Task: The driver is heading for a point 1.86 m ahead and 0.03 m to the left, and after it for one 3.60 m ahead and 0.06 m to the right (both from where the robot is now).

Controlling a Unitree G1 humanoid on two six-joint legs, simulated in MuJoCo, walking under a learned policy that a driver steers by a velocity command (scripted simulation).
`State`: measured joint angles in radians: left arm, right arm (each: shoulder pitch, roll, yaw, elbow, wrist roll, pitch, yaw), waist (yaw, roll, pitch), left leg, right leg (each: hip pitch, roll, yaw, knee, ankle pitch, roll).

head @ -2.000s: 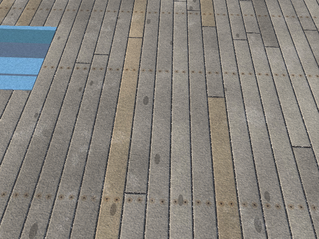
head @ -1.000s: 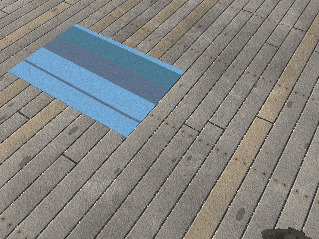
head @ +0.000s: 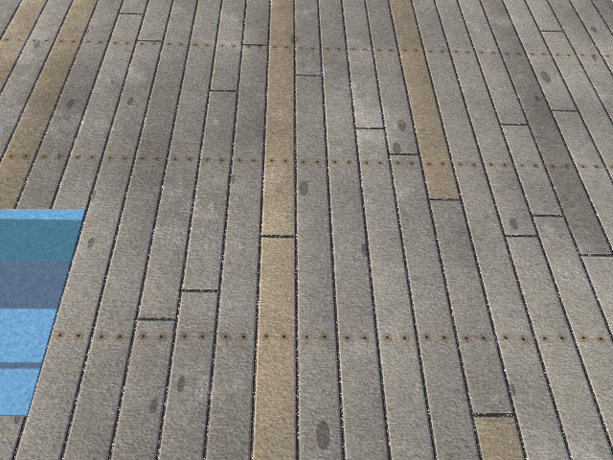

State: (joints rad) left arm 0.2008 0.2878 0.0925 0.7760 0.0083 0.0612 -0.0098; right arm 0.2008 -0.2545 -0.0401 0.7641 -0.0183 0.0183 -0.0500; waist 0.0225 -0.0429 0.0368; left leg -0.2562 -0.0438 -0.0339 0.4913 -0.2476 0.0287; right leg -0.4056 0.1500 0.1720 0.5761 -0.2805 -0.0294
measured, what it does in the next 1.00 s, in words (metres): steps on the spot, turning right: right foot, then left foot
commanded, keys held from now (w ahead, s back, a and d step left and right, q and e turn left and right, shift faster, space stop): e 0.26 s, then no key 0.30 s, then w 0.44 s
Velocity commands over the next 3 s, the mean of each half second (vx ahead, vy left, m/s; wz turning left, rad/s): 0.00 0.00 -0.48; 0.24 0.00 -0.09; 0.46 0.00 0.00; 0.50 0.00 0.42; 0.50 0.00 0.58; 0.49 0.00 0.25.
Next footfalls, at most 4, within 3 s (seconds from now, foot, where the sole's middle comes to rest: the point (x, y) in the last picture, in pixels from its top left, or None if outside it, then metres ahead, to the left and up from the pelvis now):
0.40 right None -0.01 -0.11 -0.77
0.88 left None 0.09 0.06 -0.77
1.36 right None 0.37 -0.21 -0.77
1.92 left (360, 367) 0.69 -0.11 -0.77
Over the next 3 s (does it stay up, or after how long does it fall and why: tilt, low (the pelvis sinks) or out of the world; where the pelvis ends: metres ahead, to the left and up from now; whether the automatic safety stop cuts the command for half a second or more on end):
stays up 1.09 -0.06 0.00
